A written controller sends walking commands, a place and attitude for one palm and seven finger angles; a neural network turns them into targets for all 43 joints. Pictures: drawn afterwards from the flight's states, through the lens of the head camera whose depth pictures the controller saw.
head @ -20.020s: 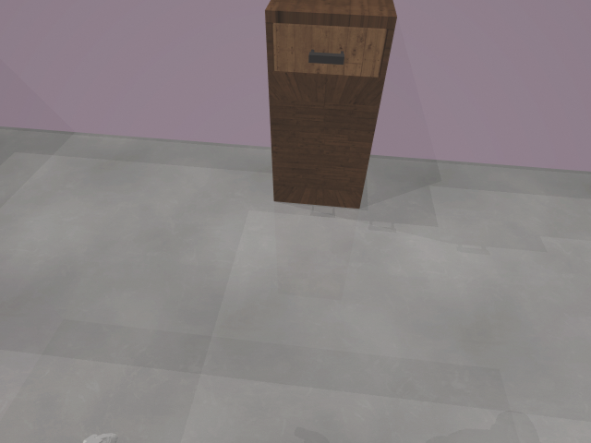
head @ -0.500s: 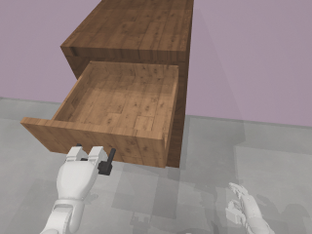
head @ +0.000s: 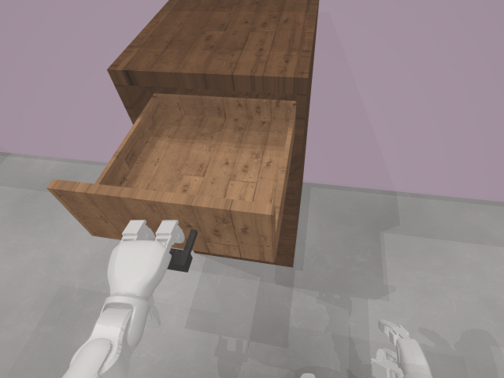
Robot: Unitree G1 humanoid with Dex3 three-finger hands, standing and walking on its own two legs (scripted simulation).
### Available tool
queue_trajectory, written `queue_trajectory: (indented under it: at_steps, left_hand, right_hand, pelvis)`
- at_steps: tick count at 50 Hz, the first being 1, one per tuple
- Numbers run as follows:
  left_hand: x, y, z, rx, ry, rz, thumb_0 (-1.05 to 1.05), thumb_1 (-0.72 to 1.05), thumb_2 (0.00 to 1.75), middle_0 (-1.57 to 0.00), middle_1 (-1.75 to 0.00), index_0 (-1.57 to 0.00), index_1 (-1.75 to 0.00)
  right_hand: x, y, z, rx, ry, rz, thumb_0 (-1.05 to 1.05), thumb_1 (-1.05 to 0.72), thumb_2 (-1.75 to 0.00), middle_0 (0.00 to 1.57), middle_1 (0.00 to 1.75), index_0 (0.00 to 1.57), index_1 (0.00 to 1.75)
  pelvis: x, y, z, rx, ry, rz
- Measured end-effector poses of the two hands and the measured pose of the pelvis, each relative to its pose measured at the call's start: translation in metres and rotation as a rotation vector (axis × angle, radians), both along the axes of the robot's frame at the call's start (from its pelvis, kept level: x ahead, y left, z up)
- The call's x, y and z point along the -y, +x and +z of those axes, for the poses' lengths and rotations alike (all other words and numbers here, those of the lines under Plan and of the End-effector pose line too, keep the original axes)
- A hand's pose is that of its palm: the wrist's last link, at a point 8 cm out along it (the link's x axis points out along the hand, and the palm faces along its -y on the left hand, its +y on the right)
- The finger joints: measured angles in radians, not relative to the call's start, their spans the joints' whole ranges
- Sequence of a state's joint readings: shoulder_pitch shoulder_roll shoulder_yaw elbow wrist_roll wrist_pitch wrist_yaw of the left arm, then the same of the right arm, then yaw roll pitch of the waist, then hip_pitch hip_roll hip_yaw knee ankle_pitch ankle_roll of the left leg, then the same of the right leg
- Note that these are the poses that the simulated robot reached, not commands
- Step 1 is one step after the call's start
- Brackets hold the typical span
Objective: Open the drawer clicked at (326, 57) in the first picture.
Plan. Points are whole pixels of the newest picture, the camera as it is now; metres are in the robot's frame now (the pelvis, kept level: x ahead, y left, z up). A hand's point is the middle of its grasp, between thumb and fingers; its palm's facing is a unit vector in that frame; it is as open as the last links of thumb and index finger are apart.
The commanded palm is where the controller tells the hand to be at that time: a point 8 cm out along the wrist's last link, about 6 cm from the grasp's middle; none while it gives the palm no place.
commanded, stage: lift the hand off the handle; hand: left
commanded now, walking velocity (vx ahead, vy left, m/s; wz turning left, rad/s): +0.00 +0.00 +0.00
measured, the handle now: (159, 244) +0.32 +0.19 +0.02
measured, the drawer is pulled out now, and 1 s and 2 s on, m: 0.30 0.30 0.30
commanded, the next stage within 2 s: draw the hand back to the body in 1.26 s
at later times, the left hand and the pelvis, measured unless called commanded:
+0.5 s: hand (143, 254) +0.28 +0.20 +0.06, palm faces +0.04 -0.10 -0.99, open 13.3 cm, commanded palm +0.26 +0.20 +0.13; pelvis +0.02 +0.01 +0.02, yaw +0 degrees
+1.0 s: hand (131, 219) +0.29 +0.19 +0.14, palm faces +0.11 -0.09 -0.99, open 13.8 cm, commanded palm +0.25 +0.19 +0.20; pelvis +0.03 +0.00 +0.03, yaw -1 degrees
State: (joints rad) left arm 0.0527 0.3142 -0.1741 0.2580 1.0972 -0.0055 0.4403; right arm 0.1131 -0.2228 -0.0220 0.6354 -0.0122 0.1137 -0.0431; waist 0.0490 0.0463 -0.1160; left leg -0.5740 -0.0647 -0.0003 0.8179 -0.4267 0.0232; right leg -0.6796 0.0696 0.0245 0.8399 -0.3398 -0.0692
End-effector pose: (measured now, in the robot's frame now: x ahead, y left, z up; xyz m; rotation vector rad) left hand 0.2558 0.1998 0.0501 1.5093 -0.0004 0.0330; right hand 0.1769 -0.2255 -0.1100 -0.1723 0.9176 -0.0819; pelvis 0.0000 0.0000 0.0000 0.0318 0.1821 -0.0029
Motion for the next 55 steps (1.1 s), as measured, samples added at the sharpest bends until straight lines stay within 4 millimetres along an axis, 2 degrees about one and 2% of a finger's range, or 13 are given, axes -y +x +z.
queue_trajectory:
  at_steps: [5,11,27,34,43,49,55]
  left_hand:
    - [0.0,0.003,0.004,-0.014,-0.004,-0.007,0.0,-0.49,0.3,-0.31,-1.2,-0.35,-1.23]
    - [-0.001,0.005,0.018,-0.006,-0.017,-0.021,0.0,-0.49,0.3,-0.32,-1.2,-0.39,-1.24]
    - [-0.003,0.005,0.064,0.019,-0.034,-0.026,0.0,-0.49,0.3,-0.33,-1.21,-0.41,-1.24]
    - [-0.001,0.004,0.088,0.047,-0.042,-0.04,0.0,-0.49,0.3,-0.33,-1.21,-0.4,-1.24]
    - [0.011,0.006,0.12,0.103,-0.044,-0.06,0.0,-0.49,0.3,-0.32,-1.2,-0.35,-1.21]
    - [0.008,0.012,0.135,0.093,-0.027,-0.044,0.0,-0.49,0.3,-0.32,-1.2,-0.33,-1.21]
    - [0.004,0.008,0.154,0.1,-0.033,-0.035,0.0,-0.49,0.3,-0.32,-1.2,-0.32,-1.2]
  right_hand:
    - [-0.003,0.0,0.002,-0.001,0.001,-0.006,0.01,-0.9,-0.9,0.2,0.3,0.2,0.3]
    - [-0.006,0.007,0.011,0.019,0.001,-0.005,0.01,-0.91,-0.9,0.2,0.3,0.2,0.3]
    - [-0.024,0.05,0.037,0.092,0.028,0.064,0.01,-0.91,-0.9,0.2,0.3,0.2,0.3]
    - [-0.035,0.062,0.044,0.107,0.057,0.1,0.01,-0.91,-0.9,0.2,0.3,0.2,0.3]
    - [-0.042,0.066,0.046,0.095,0.096,0.136,0.01,-0.91,-0.9,0.2,0.3,0.2,0.3]
    - [-0.039,0.066,0.048,0.092,0.108,0.133,0.01,-0.91,-0.9,0.2,0.3,0.2,0.3]
    - [-0.03,0.066,0.053,0.105,0.1,0.126,0.01,-0.91,-0.9,0.2,0.3,0.2,0.3]
  pelvis:
    - [-0.003,0.001,0.003,0.01,-0.003,-0.001]
    - [-0.006,0.005,0.008,0.032,-0.005,-0.004]
    - [-0.01,0.018,0.022,0.09,-0.011,-0.006]
    - [-0.01,0.024,0.027,0.11,-0.014,-0.011]
    - [-0.009,0.028,0.031,0.134,-0.014,-0.017]
    - [-0.005,0.029,0.034,0.151,-0.013,-0.02]
    - [-0.002,0.028,0.036,0.166,-0.015,-0.019]
